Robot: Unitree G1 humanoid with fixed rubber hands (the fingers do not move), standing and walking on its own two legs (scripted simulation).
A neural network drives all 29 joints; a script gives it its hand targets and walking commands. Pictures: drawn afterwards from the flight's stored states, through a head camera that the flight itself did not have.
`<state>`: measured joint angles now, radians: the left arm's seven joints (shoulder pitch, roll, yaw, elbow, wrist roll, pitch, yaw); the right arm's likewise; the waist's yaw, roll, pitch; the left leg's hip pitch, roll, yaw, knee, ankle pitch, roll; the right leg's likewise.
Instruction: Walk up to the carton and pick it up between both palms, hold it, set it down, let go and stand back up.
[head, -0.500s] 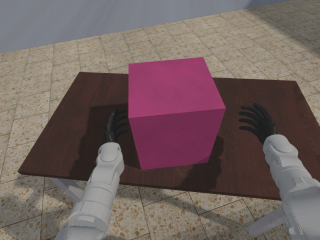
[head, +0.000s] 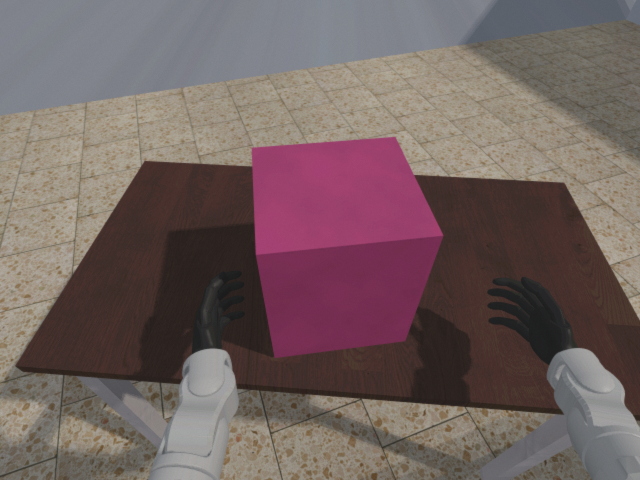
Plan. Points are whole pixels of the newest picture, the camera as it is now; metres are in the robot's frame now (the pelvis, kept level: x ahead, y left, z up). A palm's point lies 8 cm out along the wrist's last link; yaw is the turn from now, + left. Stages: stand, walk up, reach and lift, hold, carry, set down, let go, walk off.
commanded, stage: set down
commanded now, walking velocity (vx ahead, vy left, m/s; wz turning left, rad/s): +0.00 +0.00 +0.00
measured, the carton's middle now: (333, 250) +0.45 +0.03 +0.03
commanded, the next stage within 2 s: none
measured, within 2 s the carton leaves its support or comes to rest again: neither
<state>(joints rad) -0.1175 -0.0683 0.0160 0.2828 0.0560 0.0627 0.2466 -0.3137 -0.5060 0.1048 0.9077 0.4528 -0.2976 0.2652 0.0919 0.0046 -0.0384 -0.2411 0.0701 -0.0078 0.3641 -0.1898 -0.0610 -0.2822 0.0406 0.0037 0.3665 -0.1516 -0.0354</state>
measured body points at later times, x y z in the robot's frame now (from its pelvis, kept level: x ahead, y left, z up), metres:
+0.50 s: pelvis -0.01 +0.01 +0.00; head -0.03 +0.01 +0.45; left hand +0.24 +0.17 +0.04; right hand +0.26 -0.27 +0.02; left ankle -0.01 +0.16 -0.74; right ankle +0.02 -0.10 -0.74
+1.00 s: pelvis +0.00 +0.00 +0.00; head -0.03 +0.01 +0.45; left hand +0.20 +0.17 +0.02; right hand +0.20 -0.27 +0.01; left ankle -0.01 +0.16 -0.74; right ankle +0.02 -0.10 -0.75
